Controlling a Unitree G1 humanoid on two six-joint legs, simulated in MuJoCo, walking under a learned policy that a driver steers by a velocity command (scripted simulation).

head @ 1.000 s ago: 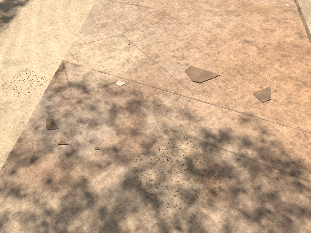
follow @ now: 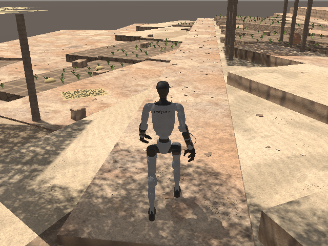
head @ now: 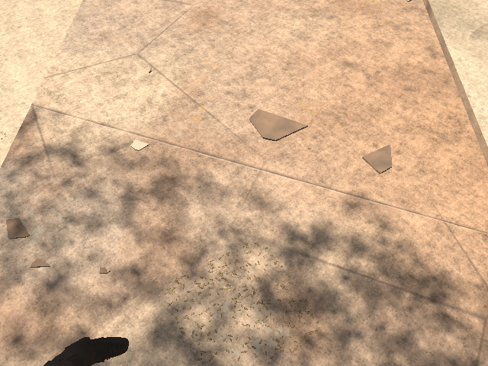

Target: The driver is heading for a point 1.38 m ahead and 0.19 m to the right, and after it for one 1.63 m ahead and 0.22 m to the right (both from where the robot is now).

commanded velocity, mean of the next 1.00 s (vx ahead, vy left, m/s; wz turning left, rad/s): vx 0.49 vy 0.00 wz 0.00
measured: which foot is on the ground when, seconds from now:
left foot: down 0.00-0.10, up 0.12-0.64, down 0.66-1.00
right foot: up 0.00-0.06, down 0.08-0.68, up 0.70-1.00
